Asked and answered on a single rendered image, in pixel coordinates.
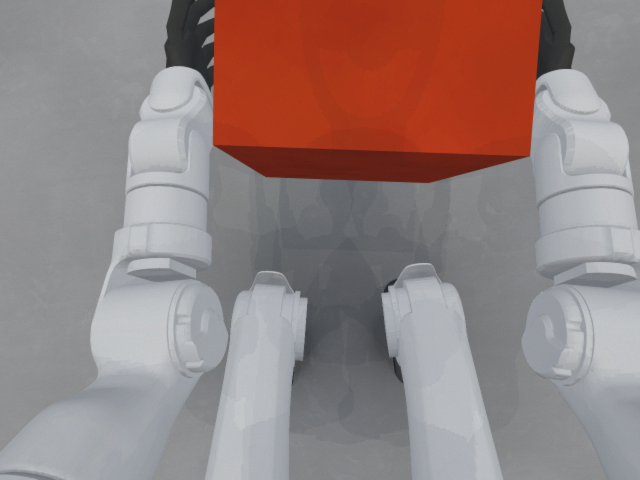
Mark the right robot upper arm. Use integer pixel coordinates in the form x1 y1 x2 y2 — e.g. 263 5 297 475
521 284 640 480

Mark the left robot forearm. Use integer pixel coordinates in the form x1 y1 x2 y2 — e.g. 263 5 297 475
90 66 213 363

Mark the right robot forearm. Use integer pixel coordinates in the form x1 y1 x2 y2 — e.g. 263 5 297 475
530 69 640 291

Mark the left robot upper arm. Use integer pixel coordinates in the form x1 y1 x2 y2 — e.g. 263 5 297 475
0 279 228 480

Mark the left robot shin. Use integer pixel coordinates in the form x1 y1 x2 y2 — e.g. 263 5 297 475
230 271 295 337

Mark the robot left hand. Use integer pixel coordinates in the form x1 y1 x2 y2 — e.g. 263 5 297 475
164 0 215 92

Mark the robot right hand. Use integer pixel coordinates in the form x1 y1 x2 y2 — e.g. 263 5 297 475
536 0 575 80

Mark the right robot thigh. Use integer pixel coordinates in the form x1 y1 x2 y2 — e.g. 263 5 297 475
381 276 503 480

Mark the carton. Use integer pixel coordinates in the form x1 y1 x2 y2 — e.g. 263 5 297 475
213 0 542 183

